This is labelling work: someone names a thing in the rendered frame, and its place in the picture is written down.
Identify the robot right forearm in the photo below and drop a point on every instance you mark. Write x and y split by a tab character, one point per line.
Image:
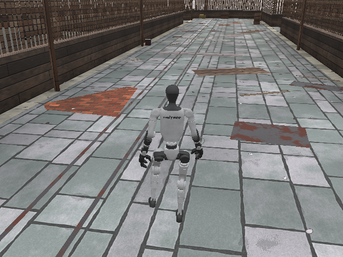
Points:
197	141

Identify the robot left hand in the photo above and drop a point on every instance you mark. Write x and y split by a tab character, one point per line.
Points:
142	160

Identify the robot torso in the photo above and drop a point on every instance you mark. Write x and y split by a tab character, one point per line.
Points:
171	128

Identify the right robot upper arm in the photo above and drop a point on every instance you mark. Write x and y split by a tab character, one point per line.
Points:
191	122

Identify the robot left forearm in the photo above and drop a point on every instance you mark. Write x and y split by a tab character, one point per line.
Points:
146	144

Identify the left robot upper arm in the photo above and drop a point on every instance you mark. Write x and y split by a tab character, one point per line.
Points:
152	122

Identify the robot right hand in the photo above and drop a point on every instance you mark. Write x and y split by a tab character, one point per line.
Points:
196	152

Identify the right robot thigh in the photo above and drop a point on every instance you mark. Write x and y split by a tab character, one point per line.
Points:
184	158

